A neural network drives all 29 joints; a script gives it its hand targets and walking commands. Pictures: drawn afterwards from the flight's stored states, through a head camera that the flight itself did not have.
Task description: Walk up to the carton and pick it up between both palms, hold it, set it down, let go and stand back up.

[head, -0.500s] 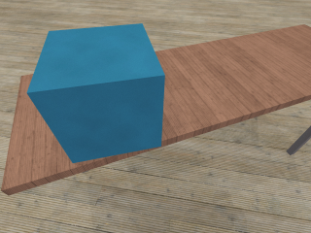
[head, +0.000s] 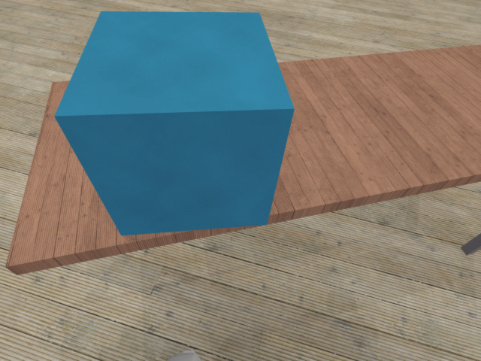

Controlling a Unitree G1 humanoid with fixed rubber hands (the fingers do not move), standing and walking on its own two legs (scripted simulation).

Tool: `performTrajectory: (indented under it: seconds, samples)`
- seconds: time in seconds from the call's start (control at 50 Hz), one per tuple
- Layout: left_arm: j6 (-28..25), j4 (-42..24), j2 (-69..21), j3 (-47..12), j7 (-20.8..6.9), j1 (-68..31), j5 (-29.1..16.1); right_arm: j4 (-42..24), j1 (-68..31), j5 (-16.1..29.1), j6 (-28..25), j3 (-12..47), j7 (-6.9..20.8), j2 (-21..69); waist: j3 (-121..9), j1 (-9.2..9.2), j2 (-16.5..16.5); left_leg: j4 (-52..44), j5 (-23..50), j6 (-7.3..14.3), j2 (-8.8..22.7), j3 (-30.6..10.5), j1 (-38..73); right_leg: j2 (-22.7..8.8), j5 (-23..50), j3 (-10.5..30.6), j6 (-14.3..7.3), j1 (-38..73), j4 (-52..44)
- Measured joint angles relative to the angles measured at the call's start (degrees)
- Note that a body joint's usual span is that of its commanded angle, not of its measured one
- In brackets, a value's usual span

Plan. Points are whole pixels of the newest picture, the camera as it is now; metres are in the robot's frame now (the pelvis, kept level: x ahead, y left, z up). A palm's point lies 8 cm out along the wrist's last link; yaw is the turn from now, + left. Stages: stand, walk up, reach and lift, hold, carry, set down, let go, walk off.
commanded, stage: walk up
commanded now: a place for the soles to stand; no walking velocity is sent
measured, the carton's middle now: (189, 125) +0.46 +0.09 +0.14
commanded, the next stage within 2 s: reach and lift in 1.62 s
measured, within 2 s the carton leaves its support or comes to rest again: neither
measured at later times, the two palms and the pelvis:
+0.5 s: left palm out of the picture -0.02 +0.23 -0.12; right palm out of the picture +0.04 -0.27 -0.14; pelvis -0.04 -0.01 +0.00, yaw +4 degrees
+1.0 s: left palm out of the picture -0.04 +0.23 -0.13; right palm out of the picture +0.02 -0.23 -0.13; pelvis -0.03 -0.01 +0.01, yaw +9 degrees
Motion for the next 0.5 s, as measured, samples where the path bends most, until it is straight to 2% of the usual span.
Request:
performTrajectory:
  seconds: [0.04, 0.06, 0.12, 0.16, 0.26, 0.32, 0.34, 0.36, 0.42, 0.46, 0.5]
  samples:
    - [0.66, 0.70, 1.07, -0.09, -0.37, -0.96, -0.38, -0.85, -1.07, -0.07, -0.65, -0.55, -0.16, 0.77, 1.22, -0.07, -2.35, -2.41, 2.78, 0.97, -1.82, 1.49, 0.80, -2.34, -2.89, 0.16, 0.82, -2.63, 6.65]
    - [1.10, 0.81, 1.54, 0.02, -0.42, -1.65, -0.55, -1.56, -1.56, 0.22, -0.81, -0.78, -0.19, 1.15, 1.80, 0.01, -3.32, -1.88, 2.30, 1.30, -2.51, 1.93, 0.47, -3.13, -2.74, 1.15, 2.08, -5.21, 11.94]
    - [3.22, 0.48, 2.11, 0.29, 0.10, -3.37, -0.92, -2.85, -2.63, 2.22, -0.01, -1.21, -0.49, 1.39, 2.51, -0.49, -3.23, -1.51, 1.88, 1.67, -2.63, 1.31, -0.06, -2.55, -11.17, 4.91, 4.66, -11.11, 24.01]
    - [3.74, 0.16, 2.42, 0.50, -0.09, -4.39, -1.13, -3.42, -3.24, 2.35, 1.06, -1.29, -0.91, 1.35, 2.20, -0.71, -3.22, -3.44, 3.47, 1.51, -2.83, 1.16, -0.04, -3.33, -12.18, 7.09, 5.42, -13.48, 26.09]
    - [2.05, -1.09, 2.27, 0.80, -0.99, -5.33, -1.55, -4.39, -4.66, 1.34, 2.24, -1.39, -0.33, -0.21, 0.56, -0.83, -1.68, -5.63, 6.32, 1.22, -3.07, 0.33, -2.17, -5.46, -8.43, 9.60, 5.55, -13.67, 17.18]
    - [0.87, -1.64, 1.90, 1.41, -0.99, -4.72, -1.76, -4.61, -5.57, 0.84, 3.14, -1.43, 0.45, -1.42, -0.29, -0.63, -0.47, -3.86, 6.34, 0.45, -2.68, -0.13, -3.93, -5.30, 0.55, 8.70, 4.89, -10.79, 8.45]
    - [0.67, -1.64, 1.28, 1.55, -0.97, -4.60, -1.75, -4.47, -5.87, 0.88, 3.58, -1.47, 0.74, -2.16, -0.13, -0.73, 1.03, -3.06, 6.11, 0.09, -1.98, -1.06, -4.13, -4.47, 2.62, 7.88, 4.91, -10.28, 7.84]
    - [0.53, -1.84, 0.75, 1.48, -1.02, -3.99, -1.78, -4.32, -5.75, 1.08, 4.06, -1.51, 1.00, -2.76, -0.62, -0.74, 2.10, -2.32, 4.19, -0.53, -1.73, -2.00, -4.41, -3.98, 2.99, 7.21, 4.91, -10.02, 7.54]
    - [0.38, -1.63, -0.02, 1.36, -0.67, -1.70, -2.21, -4.17, -4.27, 0.75, 4.91, -2.09, 1.43, -3.78, -3.37, 0.27, 1.55, 6.91, -8.14, -1.27, -4.65, -4.00, -6.47, -5.54, 2.19, 7.66, 4.66, -10.80, 7.41]
    - [0.19, -1.32, -0.72, 1.25, -0.20, -0.84, -1.73, -3.76, -3.31, 0.88, 4.35, -2.54, 1.66, -4.81, -4.25, 0.25, 2.02, 11.07, -10.22, -1.58, -5.57, -6.00, -6.18, -6.11, 3.23, 7.34, 5.21, -10.31, 5.55]
    - [-0.50, -1.62, -1.10, 1.12, -0.29, -0.45, -1.18, -3.11, -2.35, 0.54, 3.48, -2.83, 1.71, -5.54, -4.51, 0.13, 2.51, 11.39, -10.32, -1.94, -5.09, -7.05, -4.58, -6.28, 4.07, 6.75, 5.47, -10.02, 4.19]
